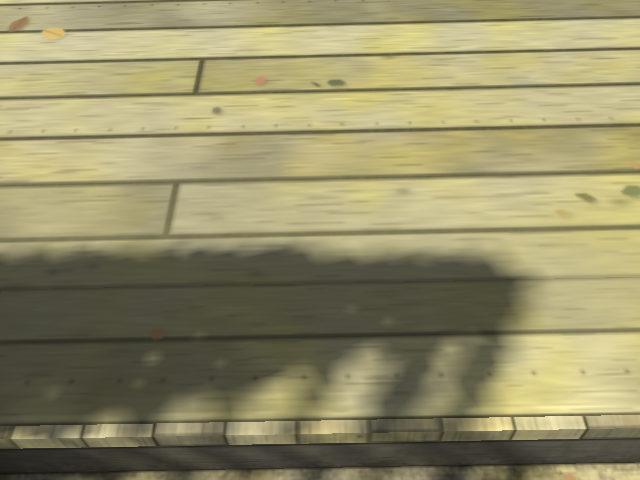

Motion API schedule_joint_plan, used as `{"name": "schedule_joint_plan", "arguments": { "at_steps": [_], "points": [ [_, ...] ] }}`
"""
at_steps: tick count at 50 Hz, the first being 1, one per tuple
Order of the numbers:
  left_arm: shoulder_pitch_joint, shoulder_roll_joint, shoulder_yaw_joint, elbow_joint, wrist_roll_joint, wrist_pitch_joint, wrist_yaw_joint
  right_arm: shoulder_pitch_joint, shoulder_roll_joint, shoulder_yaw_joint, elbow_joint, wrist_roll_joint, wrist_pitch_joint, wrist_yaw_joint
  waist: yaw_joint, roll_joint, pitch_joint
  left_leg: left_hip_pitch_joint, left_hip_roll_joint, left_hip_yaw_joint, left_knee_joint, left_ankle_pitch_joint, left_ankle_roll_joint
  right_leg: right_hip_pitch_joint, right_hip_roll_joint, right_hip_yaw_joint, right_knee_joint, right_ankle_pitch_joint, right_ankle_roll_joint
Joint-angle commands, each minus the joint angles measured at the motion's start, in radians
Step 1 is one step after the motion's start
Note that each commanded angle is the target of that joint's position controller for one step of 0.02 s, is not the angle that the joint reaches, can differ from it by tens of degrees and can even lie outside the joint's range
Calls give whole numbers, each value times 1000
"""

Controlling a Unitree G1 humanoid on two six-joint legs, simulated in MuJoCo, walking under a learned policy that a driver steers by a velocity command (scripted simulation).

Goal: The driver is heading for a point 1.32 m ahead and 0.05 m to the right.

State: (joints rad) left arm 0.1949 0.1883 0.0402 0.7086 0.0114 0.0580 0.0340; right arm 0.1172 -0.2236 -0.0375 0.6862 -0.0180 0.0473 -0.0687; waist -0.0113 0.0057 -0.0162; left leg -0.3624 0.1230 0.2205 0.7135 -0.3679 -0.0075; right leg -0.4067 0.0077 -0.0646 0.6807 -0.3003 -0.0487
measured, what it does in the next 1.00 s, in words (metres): steps on the spot: left foot, then right foot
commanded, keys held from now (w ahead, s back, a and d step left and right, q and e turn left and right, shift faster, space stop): e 0.36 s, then no key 0.06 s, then q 0.40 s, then w+q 0.18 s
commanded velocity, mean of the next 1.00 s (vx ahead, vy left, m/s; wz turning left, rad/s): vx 0.03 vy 0.00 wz -0.11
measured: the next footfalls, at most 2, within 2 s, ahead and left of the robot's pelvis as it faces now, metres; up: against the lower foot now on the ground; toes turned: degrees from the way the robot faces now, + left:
left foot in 0.38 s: +0.07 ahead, +0.11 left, +0.00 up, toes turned -16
right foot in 0.82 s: +0.02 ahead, -0.09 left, +0.00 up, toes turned -6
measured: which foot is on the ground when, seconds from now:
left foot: up 0.00-0.36, down 0.38-0.82, up 0.84-1.00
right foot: down 0.00-0.38, up 0.40-0.80, down 0.82-1.00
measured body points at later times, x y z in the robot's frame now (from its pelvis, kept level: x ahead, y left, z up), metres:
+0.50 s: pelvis +0.00 +0.04 +0.00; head +0.02 +0.06 +0.45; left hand +0.27 +0.20 -0.09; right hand +0.06 -0.24 -0.09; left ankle +0.03 +0.12 -0.72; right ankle -0.07 -0.08 -0.60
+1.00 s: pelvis -0.01 +0.02 +0.01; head -0.01 +0.00 +0.46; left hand +0.12 +0.26 -0.09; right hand +0.14 -0.24 -0.09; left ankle -0.06 +0.16 -0.49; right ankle -0.02 -0.08 -0.72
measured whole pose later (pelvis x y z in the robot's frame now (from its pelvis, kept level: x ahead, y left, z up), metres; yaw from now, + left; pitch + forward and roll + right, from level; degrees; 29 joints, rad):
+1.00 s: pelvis -0.01 +0.02 +0.01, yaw -2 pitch +2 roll +0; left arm 0.28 0.21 0.01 0.65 0.04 0.00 0.07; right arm 0.23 -0.25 -0.03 0.61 0.01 0.01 -0.02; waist 0.02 0.04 -0.05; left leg -0.79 -0.06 -0.09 1.84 -0.28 -0.04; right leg -0.32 0.00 -0.08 0.62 -0.34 -0.05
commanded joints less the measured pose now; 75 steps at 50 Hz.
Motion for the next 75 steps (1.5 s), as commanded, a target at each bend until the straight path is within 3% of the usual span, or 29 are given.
{"name": "schedule_joint_plan", "arguments": {
  "at_steps": [1, 2, 4, 6, 15, 18, 19, 20, 21, 22, 24, 29, 32, 40, 42, 43, 45, 48, 52, 60, 62, 67, 69, 70, 71, 72, 73, 74, 75],
  "points": [
    [113, 239, 64, -130, 40, -9, 2, 12, -28, -1, -60, 7, -20, 17, 83, -287, -211, -341, -115, -172, 636, -258, -95, 363, -362, 670, -279, 635, -330],
    [79, 222, 51, -163, 62, -32, -1, -14, -24, -5, -53, 31, -31, 26, 90, -149, -230, -406, -109, -291, 835, -226, -122, 333, -365, 689, -302, 477, -374],
    [-52, 171, 32, -192, 23, -26, 13, -66, -28, -1, -65, 17, -49, 29, 41, -2, -106, -485, -91, -325, 899, -78, -125, 259, -270, 563, -284, 281, -276],
    [-68, 158, 16, -186, -5, 2, 30, -83, -30, 13, -125, -3, -45, 16, 8, -54, -39, -502, -125, -299, 907, 9, -134, 200, -179, 499, -252, 266, -247],
    [-100, 136, 10, -289, 24, -2, 27, 33, -8, 31, -109, 23, -8, 0, 33, -219, -134, -119, -181, -188, 250, -48, -67, 59, -165, 470, -245, 311, -196],
    [-92, 141, 14, -280, -30, -14, 23, 89, -13, 16, -98, 27, -12, -4, 3, -203, -135, 33, -169, -234, -140, 165, -28, 96, -132, 487, -151, 487, -127],
    [-101, 117, 9, -278, -33, -20, 21, 108, -37, 4, -87, 25, -14, -3, -1, -147, -134, 97, -123, -273, -197, 286, -4, 47, -97, 434, -58, 404, -88],
    [-85, 59, 1, -274, -31, -34, 8, 138, -95, -16, -85, -3, -14, -2, 6, 79, -170, 283, 42, -431, -195, 721, 75, -155, 14, 303, 204, 69, -12],
    [10, 81, 10, -230, -39, -58, -4, 131, -117, -18, -134, -43, -9, -3, 5, 278, -203, 323, 253, -670, -243, 1012, 277, -291, 156, 235, 555, -370, 103],
    [81, 153, 31, -196, -43, -67, -8, 74, -113, -9, -195, -63, -16, 2, 26, 228, -240, 204, 320, -802, -278, 788, 403, -299, 128, 250, 864, -403, 179],
    [-26, 114, 6, -190, -52, -51, -3, 0, -40, 19, -214, -21, 0, -1, 27, 58, -20, 98, 140, -657, -303, 203, 318, -434, 73, 253, 1028, -247, 198],
    [-213, -18, -81, -250, -49, -69, -17, 121, -4, 52, -189, -5, 49, -32, -15, 79, 2, 256, -5, -534, -335, 197, 210, -374, -21, 92, 358, -244, 233],
    [-127, 27, -57, -169, -49, -49, 20, 170, -131, -13, -182, -10, 34, -25, -48, 207, -59, 199, 14, -546, -357, 354, 231, -126, 25, 24, 192, -200, 192],
    [6, 42, -17, -90, -21, -55, 30, 68, -88, -8, -213, 19, -6, -3, 13, 107, -68, 47, 2, -654, -239, 266, 200, 125, 18, 94, -180, 45, 68],
    [68, 110, 5, -94, 7, -53, 28, 74, -29, 4, -201, 25, -23, 17, 45, -143, -112, -305, -169, -428, 116, -53, 99, 408, -195, 295, -218, 301, -49],
    [79, 161, 19, -125, 53, -63, 28, 98, -52, -2, -187, 47, -37, 14, 79, -380, -146, -452, -243, -286, 508, -290, 21, 370, -429, 593, -350, 111, -256],
    [-38, 78, -15, -180, 29, -83, 33, 155, -93, -26, -160, 34, -35, 38, -1, -195, -67, -594, -162, -368, 1120, -154, -43, 213, -413, 643, -369, -309, -243],
    [33, 139, -4, -144, 19, -75, 34, 61, -25, 15, -178, 29, -46, 50, 11, -27, 17, -689, -151, -343, 1243, 97, -48, 217, -270, 401, -348, -238, -163],
    [204, 113, 2, -68, 37, -95, 31, 29, 11, 48, -159, 27, -90, 75, 68, -34, 49, -839, -148, -356, 1251, 282, -52, 316, -286, 323, -379, -237, -196],
    [298, 64, 7, 66, 23, -131, 20, -68, 42, 55, -198, 34, -62, 39, 72, -125, 155, -1068, -84, -392, 1474, 230, -29, 316, -399, 149, -458, -216, -127],
    [345, 70, 13, 124, 2, -135, 17, -103, 109, 81, -220, 49, -58, 37, 73, -150, 191, -1207, -73, -427, 1639, 82, -3, 396, -443, 159, -516, -174, -125],
    [347, 131, 36, 163, -24, -102, 39, -301, 137, 136, -342, 26, -78, 99, 67, -83, 191, -978, 94, -249, 1099, 100, 34, 287, -395, 51, -752, -144, -110],
    [425, 166, 42, 209, -58, -84, 24, -351, 145, 146, -316, 39, -88, 121, 80, -151, 129, -311, 12, -25, 668, -184, 97, 28, -325, -45, -814, 273, -137],
    [415, 204, 37, 223, -44, -108, 9, -137, 89, 91, -246, 38, -88, 109, -28, -229, -12, -63, -114, 37, 743, -292, 128, 97, -329, -68, -630, 1109, -158],
    [375, 285, 45, 212, -20, -117, 1, 112, -17, 32, -179, 40, -79, 77, -186, -288, -193, 132, -163, -76, 573, -170, 146, 206, -282, -21, -361, 1666, -110],
    [251, 269, 38, 164, -52, -151, -14, 319, -210, -39, -127, 10, -60, 60, -304, -170, -282, 340, -33, -462, 322, -98, 188, 24, -242, 61, -23, 1599, -34],
    [276, 115, 10, 136, -68, -179, -54, 446, -372, -86, -38, -1, -44, 29, -216, 359, -435, 500, 216, -1031, -222, -226, 240, -160, -42, 130, 365, 457, 29],
    [300, 98, 33, 216, -103, -192, -71, 448, -297, -60, -12, -36, -48, 29, -193, 241, -538, 429, 332, -1359, -431, -510, 216, -215, 22, 318, 952, 245, 60],
    [161, 31, 28, 127, -92, -172, -71, 357, -245, -43, 26, -12, -50, 54, -127, 207, -375, 292, 343, -1245, -472, -509, 145, -328, 51, 363, 1191, 231, 50]
  ]
}}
